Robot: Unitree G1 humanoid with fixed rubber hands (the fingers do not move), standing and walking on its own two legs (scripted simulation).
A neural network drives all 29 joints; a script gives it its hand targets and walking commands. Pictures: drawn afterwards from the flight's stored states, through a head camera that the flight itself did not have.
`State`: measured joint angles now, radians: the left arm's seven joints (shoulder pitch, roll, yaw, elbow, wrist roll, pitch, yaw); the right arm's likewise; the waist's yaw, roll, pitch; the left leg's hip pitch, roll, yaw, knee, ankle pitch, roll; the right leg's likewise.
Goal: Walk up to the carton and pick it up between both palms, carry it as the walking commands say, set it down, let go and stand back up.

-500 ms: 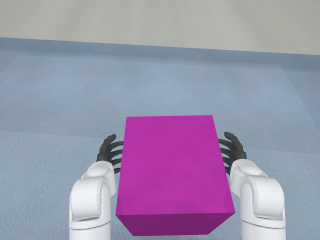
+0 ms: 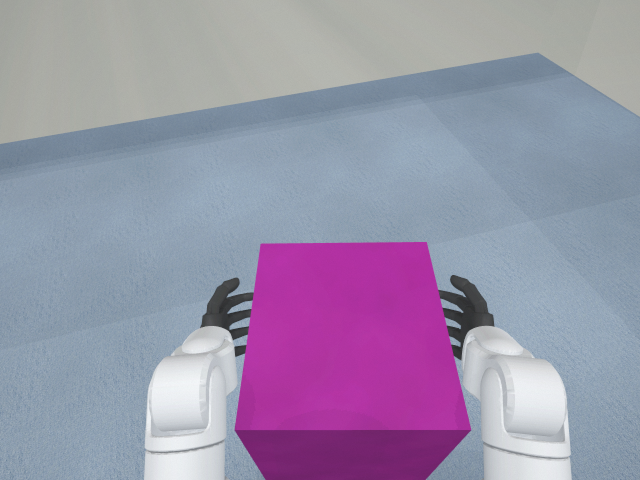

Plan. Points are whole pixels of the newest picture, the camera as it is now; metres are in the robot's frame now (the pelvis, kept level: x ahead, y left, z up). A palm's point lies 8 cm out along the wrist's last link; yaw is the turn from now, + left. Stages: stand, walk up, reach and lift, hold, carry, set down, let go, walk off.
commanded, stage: carry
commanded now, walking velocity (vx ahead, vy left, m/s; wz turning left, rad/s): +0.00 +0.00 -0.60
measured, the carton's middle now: (343, 370) +0.27 -0.01 +0.00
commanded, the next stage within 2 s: none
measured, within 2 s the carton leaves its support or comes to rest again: neither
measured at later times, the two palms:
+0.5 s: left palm (289, 368) +0.23 +0.05 +0.09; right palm (603, 447) +0.15 -0.23 +0.09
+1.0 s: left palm (353, 444) +0.16 -0.01 +0.08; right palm out of the picture +0.01 -0.26 +0.09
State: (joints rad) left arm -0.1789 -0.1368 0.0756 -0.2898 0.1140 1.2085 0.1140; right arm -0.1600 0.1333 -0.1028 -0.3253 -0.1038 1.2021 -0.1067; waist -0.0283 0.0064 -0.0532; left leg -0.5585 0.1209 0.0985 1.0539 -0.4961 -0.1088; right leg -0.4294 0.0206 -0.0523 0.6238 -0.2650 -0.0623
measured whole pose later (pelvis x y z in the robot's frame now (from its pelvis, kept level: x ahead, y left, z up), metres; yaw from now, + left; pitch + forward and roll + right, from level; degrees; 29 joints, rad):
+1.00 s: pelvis -0.14 +0.00 +0.01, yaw -34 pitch +3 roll -2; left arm -0.16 -0.13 0.10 -0.34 0.12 1.24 0.12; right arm -0.16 0.13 -0.07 -0.31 -0.10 1.19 -0.10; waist 0.04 -0.03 -0.07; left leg -0.34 0.10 0.17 0.59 -0.29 0.02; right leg -0.60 0.01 -0.05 1.05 -0.40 0.02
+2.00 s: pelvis -0.26 +0.01 +0.01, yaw -51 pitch +2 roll +1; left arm -0.22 -0.14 0.11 -0.22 0.14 1.23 0.10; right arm -0.19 0.14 -0.11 -0.23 -0.13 1.20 -0.09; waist -0.02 -0.01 -0.12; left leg -0.34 0.06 0.13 0.53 -0.22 0.00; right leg -0.41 0.01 -0.06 0.50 -0.13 -0.06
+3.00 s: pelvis -0.24 +0.00 +0.01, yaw -50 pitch +2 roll +0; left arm -0.18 -0.14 0.11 -0.09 0.16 1.00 0.08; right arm -0.17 0.14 -0.10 -0.09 -0.14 0.98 -0.08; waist 0.00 0.00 -0.09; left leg -0.33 0.04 0.12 0.54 -0.25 0.01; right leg -0.39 -0.01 -0.07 0.52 -0.17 -0.04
